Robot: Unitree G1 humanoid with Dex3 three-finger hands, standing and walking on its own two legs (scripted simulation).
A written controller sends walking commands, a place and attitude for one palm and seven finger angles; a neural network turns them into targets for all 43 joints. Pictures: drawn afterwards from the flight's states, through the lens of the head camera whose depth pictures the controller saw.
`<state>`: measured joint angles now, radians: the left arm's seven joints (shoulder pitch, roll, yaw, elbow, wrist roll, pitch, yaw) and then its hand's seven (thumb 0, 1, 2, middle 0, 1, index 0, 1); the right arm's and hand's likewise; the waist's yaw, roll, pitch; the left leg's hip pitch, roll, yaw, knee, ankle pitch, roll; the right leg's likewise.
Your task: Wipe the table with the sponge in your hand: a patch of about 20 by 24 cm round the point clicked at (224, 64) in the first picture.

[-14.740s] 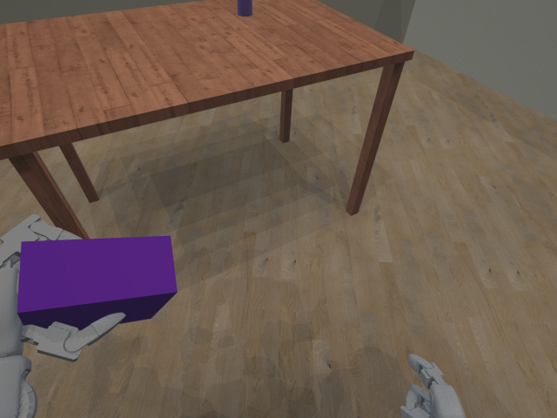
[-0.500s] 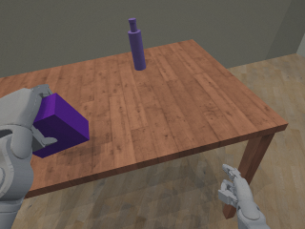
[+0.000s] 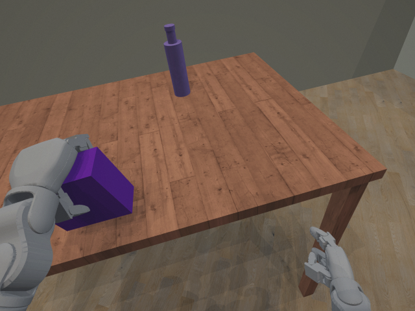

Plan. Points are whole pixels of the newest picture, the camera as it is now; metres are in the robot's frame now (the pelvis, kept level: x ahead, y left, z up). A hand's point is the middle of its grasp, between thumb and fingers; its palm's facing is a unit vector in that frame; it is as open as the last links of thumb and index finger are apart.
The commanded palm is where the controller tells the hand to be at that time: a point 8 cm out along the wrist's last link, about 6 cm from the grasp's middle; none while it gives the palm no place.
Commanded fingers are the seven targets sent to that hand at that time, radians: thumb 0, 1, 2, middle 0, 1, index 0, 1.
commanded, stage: move the sponge above the wiping area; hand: left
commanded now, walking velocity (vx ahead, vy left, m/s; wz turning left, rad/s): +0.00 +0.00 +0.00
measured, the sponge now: (88, 197) +0.25 +0.27 +0.13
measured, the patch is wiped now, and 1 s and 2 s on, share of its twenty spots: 0.00 0.00 0.00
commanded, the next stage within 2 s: none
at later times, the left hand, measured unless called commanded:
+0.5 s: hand (66, 188) +0.23 +0.28 +0.18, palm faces +0.21 -0.13 -0.97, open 10.0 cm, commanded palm +0.19 +0.29 +0.27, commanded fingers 0.00 0.10 1.30 -1.20 -1.60 -1.20 -1.60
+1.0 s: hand (63, 168) +0.26 +0.29 +0.20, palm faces +0.21 +0.01 -0.98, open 10.0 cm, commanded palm +0.21 +0.29 +0.26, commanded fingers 0.00 0.10 1.30 -1.20 -1.60 -1.20 -1.60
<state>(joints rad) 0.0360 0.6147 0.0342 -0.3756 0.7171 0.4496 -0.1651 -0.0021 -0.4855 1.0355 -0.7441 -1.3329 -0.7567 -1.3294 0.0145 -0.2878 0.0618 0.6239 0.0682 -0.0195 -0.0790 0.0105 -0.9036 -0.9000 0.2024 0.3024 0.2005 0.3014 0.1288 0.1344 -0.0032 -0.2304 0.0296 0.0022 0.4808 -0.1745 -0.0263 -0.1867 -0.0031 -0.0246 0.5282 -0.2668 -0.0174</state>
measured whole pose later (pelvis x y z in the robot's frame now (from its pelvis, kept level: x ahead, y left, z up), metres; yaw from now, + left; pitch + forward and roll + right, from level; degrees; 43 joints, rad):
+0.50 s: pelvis +0.00 +0.01 +0.00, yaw +0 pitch -5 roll +0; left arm 0.08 0.63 -0.03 -0.46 0.75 0.45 -0.10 0.00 -0.49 1.04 -0.75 -1.33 -0.76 -1.33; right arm 0.02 -0.26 0.06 0.64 0.05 -0.02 -0.09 0.01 -0.90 -0.90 0.20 0.30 0.16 0.29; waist 0.15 0.10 0.01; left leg -0.20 0.01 0.01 0.46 -0.17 -0.01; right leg -0.15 -0.02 -0.02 0.49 -0.25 0.00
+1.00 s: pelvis +0.00 +0.00 +0.00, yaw +1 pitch -5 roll +0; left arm -0.11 0.62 -0.05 -0.21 0.84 0.41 -0.11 0.00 -0.49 1.04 -0.74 -1.33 -0.76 -1.33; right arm 0.00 -0.26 0.07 0.69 0.05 -0.03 -0.08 0.01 -0.90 -0.90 0.20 0.30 0.20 0.30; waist 0.16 0.13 0.00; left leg -0.20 0.03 -0.01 0.45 -0.16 -0.03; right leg -0.15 0.00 -0.04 0.48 -0.25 -0.02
